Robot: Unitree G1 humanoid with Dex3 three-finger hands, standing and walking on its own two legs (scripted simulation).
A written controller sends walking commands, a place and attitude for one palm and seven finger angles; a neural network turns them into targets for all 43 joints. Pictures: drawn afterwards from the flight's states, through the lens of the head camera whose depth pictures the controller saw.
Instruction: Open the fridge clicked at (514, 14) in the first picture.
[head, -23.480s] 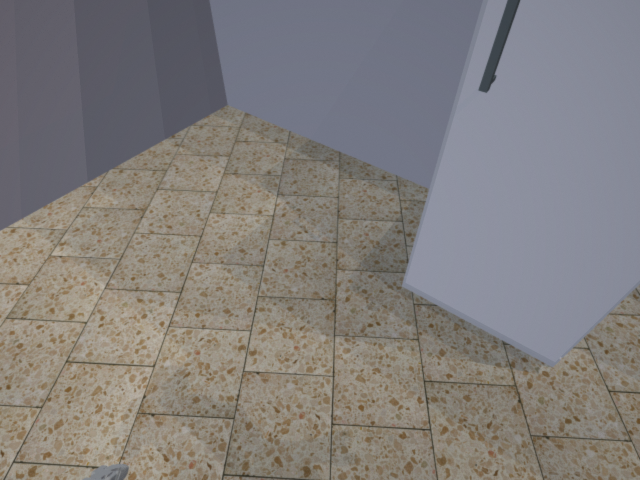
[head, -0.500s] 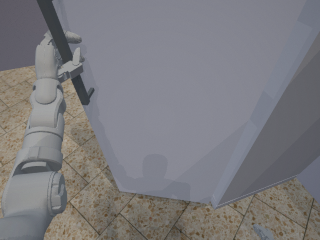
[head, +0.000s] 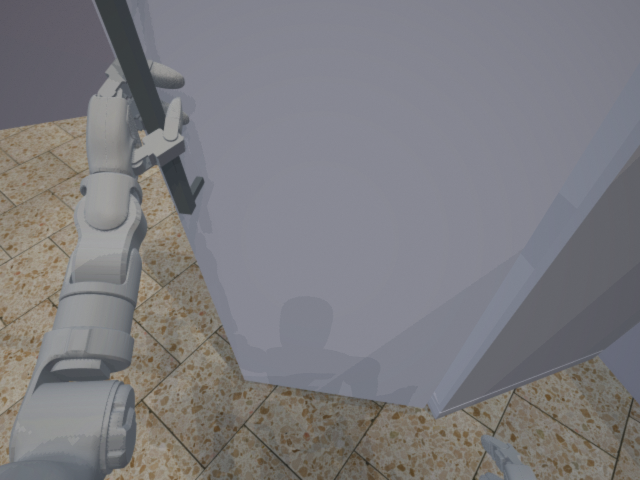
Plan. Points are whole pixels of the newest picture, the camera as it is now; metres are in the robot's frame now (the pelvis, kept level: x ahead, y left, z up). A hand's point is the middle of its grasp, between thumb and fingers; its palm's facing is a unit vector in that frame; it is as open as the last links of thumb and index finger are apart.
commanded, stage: stop walking and hold the door back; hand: left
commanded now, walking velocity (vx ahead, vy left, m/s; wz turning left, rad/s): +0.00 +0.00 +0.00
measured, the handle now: (163, 113) +0.45 +0.19 +0.24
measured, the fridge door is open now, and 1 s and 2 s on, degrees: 62 60 60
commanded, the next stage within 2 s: loosen the grip on the handle in 0.10 s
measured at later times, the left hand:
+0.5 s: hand (164, 129) +0.43 +0.19 +0.23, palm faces +0.27 -0.95 -0.16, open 10.8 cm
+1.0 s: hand (122, 136) +0.42 +0.23 +0.23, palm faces +0.27 -0.94 -0.19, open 14.6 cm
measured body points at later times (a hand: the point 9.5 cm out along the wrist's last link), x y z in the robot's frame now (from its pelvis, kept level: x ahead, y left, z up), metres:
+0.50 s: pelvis +0.00 -0.03 +0.00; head +0.01 -0.03 +0.45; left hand +0.41 +0.24 +0.24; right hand +0.11 -0.28 -0.11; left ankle +0.01 +0.11 -0.73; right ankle +0.06 -0.14 -0.73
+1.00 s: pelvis +0.05 -0.02 +0.00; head +0.07 -0.03 +0.45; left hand +0.40 +0.28 +0.24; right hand +0.21 -0.26 -0.10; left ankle +0.01 +0.11 -0.73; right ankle +0.06 -0.14 -0.73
